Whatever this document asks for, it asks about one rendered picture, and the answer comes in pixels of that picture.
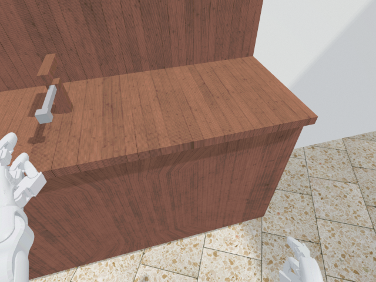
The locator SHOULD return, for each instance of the counter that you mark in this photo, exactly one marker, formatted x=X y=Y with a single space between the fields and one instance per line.
x=164 y=123

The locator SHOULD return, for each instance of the left robot forearm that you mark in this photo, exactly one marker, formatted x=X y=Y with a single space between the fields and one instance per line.
x=16 y=239

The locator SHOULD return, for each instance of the tap lever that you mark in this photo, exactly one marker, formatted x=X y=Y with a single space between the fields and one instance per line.
x=44 y=115

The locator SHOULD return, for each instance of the right robot hand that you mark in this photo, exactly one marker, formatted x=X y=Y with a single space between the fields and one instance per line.
x=306 y=270

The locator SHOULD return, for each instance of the left robot hand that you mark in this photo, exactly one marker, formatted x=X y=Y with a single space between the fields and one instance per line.
x=16 y=189

